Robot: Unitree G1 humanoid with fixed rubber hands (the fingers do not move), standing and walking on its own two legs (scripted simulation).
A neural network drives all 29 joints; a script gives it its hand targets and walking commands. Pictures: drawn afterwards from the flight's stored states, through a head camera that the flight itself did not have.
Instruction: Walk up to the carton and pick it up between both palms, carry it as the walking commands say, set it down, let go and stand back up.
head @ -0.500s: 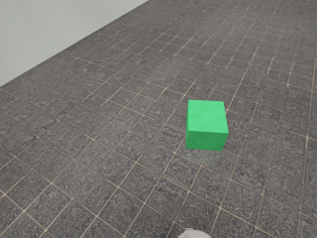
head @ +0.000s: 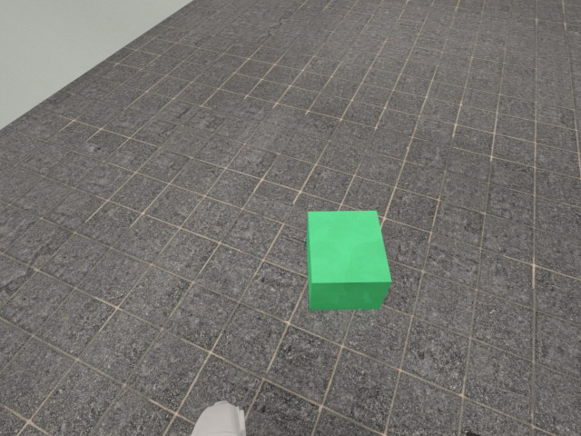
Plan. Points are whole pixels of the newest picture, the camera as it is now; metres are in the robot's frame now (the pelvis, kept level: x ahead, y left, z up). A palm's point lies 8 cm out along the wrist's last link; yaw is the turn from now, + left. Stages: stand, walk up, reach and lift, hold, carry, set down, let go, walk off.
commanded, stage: walk up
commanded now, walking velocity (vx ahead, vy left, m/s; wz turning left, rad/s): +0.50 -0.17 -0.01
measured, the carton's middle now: (343, 259) +0.76 -0.19 -0.66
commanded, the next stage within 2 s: none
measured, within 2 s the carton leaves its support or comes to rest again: neither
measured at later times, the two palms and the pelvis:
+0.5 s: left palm (183, 271) +0.42 +0.22 -0.13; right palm (477, 370) +0.23 -0.27 -0.12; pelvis +0.27 -0.02 +0.00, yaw -1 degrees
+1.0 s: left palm (209, 279) +0.42 +0.17 -0.16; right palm (466, 256) +0.43 -0.32 -0.12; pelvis +0.38 -0.06 +0.00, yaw +0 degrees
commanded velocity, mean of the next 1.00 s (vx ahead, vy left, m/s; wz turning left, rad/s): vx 0.25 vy -0.19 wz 0.00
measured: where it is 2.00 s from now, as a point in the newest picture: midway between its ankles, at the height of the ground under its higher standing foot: (344, 394)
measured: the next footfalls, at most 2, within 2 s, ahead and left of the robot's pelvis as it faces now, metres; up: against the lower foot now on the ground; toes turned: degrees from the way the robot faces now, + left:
left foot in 0.16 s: +0.22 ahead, +0.16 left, +0.00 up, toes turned +7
right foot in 0.56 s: +0.46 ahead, -0.18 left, +0.00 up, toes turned -6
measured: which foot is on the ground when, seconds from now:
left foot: up 0.00-0.14, down 0.16-0.56, up 0.58-0.92, down 0.94-1.00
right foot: down 0.00-0.16, up 0.18-0.54, down 0.56-0.94, up 0.96-1.00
